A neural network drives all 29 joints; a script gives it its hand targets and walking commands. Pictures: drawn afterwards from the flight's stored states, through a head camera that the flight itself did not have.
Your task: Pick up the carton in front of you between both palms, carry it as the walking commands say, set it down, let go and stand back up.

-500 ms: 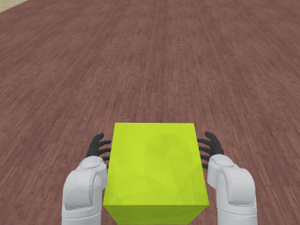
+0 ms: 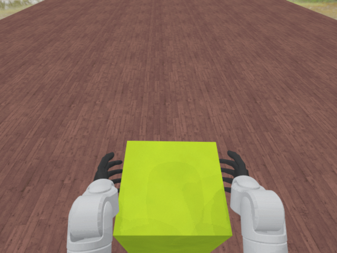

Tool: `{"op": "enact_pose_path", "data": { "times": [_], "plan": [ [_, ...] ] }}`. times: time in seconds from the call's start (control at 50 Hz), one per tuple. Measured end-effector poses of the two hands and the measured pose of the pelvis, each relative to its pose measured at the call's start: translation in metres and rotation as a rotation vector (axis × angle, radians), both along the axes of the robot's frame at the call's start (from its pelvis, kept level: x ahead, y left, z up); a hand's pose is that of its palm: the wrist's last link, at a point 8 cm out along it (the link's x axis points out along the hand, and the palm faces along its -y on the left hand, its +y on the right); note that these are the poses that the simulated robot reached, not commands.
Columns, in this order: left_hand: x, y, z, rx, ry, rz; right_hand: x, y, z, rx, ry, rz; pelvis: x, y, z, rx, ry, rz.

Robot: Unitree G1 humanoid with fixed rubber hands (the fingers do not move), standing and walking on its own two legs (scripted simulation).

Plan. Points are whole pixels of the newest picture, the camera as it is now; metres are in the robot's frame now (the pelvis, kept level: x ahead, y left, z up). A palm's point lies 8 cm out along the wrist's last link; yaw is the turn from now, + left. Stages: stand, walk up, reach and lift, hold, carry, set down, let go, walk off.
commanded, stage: carry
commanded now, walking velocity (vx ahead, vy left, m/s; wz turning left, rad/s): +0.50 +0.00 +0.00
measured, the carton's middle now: (170, 201) +0.29 +0.00 +0.00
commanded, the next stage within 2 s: none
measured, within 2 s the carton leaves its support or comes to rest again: neither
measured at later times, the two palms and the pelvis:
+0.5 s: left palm (119, 104) +0.56 +0.15 +0.11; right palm (207, 99) +0.58 -0.14 +0.11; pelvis +0.31 -0.01 +0.01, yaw +3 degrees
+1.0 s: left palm (131, 66) +0.88 +0.14 +0.09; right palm (195, 65) +0.89 -0.15 +0.09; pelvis +0.61 -0.01 +0.00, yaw +2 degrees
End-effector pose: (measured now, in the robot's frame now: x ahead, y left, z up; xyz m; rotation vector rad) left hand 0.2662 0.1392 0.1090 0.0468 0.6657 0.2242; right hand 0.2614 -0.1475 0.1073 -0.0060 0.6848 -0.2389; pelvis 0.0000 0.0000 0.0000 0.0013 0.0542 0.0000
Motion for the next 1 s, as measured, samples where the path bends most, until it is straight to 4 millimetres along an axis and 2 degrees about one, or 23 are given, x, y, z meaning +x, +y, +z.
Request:
{"op": "enact_pose_path", "data": {
  "times": [0.08, 0.2, 0.26, 0.38, 0.5, 0.58, 0.62, 0.7, 0.84, 0.94, 1.0],
  "plan": [
    [0.053, -0.008, -0.013, 0.006, 0.0, 0.042, 0.065, -0.009, -0.016, 0.017, -0.005, 0.048, 0.059, -0.019, -0.016, -0.003, -0.019, 0.038],
    [0.102, -0.013, -0.027, -0.001, 0.144, 0.065, 0.134, -0.007, -0.026, -0.027, 0.116, 0.092, 0.12, -0.033, 0.004, 0.003, 0.004, 0.064],
    [0.131, -0.013, -0.025, 0.005, 0.172, 0.078, 0.167, -0.008, -0.029, -0.015, 0.144, 0.108, 0.151, -0.035, 0.012, 0.013, 0.016, 0.066],
    [0.206, -0.007, -0.01, -0.016, 0.095, 0.067, 0.238, -0.005, -0.01, 0.005, 0.064, 0.1, 0.221, -0.028, 0.017, 0.015, 0.029, 0.059],
    [0.295, 0.007, 0.003, -0.018, 0.004, 0.033, 0.318, 0.009, 0.003, 0.01, -0.027, 0.07, 0.309, -0.006, 0.008, 0.005, 0.029, 0.052],
    [0.359, 0.024, -0.007, -0.043, -0.03, 0.026, 0.377, 0.024, -0.002, -0.014, -0.045, 0.06, 0.369, 0.012, -0.008, 0.019, 0.023, 0.019],
    [0.387, 0.027, -0.009, -0.05, 0.002, 0.02, 0.399, 0.031, -0.007, 0.004, 0.001, 0.072, 0.391, 0.017, -0.004, 0.011, 0.027, 0.001],
    [0.436, 0.026, -0.01, -0.05, 0.077, -0.01, 0.435, 0.03, -0.012, 0.0, 0.079, 0.045, 0.436, 0.023, 0.01, -0.011, 0.037, -0.005],
    [0.522, 0.015, -0.01, -0.057, 0.051, -0.012, 0.522, 0.018, -0.007, -0.005, 0.057, 0.034, 0.517, 0.013, 0.014, -0.007, 0.042, 0.0],
    [0.584, 0.001, -0.01, -0.033, -0.021, 0.014, 0.593, 0.004, -0.012, 0.014, -0.021, 0.06, 0.583, -0.007, -0.005, 0.005, 0.023, 0.032],
    [0.611, -0.001, -0.014, -0.006, 0.029, 0.018, 0.625, 0.002, -0.017, 0.031, 0.006, 0.061, 0.607, -0.01, 0.0, -0.008, 0.033, 0.041]
  ]
}}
